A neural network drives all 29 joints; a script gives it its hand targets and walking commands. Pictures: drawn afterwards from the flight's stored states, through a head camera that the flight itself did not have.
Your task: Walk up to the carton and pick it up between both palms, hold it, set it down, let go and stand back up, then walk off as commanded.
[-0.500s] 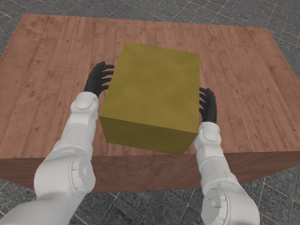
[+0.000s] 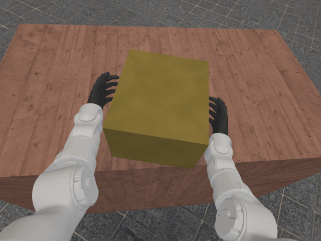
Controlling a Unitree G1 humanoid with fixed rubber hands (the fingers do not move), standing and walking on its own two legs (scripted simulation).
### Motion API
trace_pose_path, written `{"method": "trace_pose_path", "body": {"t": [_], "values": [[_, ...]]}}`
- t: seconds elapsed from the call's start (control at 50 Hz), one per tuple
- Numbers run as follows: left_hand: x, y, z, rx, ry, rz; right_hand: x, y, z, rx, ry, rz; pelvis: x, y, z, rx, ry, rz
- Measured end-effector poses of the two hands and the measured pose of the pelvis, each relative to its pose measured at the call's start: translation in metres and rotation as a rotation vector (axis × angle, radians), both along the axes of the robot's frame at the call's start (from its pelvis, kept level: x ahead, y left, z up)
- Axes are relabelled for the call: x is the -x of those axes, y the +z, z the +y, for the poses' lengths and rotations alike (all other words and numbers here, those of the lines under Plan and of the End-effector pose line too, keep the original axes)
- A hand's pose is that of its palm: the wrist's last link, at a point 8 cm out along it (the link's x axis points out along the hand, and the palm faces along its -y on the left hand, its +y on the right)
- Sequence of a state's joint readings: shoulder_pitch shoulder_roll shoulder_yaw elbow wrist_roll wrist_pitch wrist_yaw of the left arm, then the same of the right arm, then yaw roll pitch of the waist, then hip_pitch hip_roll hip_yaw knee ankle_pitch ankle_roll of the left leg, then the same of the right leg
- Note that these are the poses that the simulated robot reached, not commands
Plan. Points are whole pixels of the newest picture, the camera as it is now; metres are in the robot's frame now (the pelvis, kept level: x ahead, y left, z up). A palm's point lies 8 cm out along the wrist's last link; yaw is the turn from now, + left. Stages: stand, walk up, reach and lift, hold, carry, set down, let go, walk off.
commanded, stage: set down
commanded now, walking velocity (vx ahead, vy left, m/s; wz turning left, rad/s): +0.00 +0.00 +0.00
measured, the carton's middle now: (160, 108) +0.45 -0.01 +0.01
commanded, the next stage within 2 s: none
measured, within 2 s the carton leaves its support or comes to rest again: neither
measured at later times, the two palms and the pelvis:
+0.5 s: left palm (98, 104) +0.44 +0.16 +0.04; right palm (218, 132) +0.37 -0.16 +0.02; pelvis +0.00 +0.00 +0.00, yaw +0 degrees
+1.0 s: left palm (74, 109) +0.41 +0.21 +0.06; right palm (216, 145) +0.33 -0.15 +0.02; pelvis -0.03 +0.02 -0.01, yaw +0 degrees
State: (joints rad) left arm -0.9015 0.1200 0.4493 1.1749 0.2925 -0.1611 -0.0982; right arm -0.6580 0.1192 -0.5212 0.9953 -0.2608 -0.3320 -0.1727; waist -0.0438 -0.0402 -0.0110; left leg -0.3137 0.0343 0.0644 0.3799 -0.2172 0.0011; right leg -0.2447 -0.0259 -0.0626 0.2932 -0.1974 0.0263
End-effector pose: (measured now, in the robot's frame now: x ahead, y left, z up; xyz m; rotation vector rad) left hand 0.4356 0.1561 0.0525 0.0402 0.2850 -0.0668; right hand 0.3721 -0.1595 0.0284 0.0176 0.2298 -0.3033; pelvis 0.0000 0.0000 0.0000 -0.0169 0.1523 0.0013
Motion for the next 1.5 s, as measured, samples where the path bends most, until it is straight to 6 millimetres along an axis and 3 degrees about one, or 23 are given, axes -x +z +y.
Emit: {"method": "trace_pose_path", "body": {"t": [0.5,0.78,0.94,1.26,1.5], "values": [[-0.006,-0.016,0.002,0.008,0.007,0.024,0.005,-0.009,-0.001,0.018,-0.025,0.068,0.000,-0.002,0.004,0.005,-0.001,0.054],[0.003,-0.012,0.035,-0.027,0.055,0.016,0.021,-0.014,0.010,0.008,-0.021,0.093,0.011,-0.005,0.010,0.013,-0.001,0.075],[0.018,0.002,0.048,-0.062,0.058,0.003,0.036,-0.011,0.013,-0.041,-0.028,0.072,0.025,-0.006,0.015,0.019,0.000,0.052],[0.060,0.012,0.061,-0.027,0.062,-0.006,0.071,-0.004,0.009,-0.064,-0.038,0.107,0.058,-0.007,0.017,0.023,0.001,0.003],[0.078,0.009,0.077,-0.029,0.080,0.006,0.080,0.000,0.014,-0.065,-0.036,0.128,0.067,-0.009,0.017,0.023,0.003,-0.018]]}}
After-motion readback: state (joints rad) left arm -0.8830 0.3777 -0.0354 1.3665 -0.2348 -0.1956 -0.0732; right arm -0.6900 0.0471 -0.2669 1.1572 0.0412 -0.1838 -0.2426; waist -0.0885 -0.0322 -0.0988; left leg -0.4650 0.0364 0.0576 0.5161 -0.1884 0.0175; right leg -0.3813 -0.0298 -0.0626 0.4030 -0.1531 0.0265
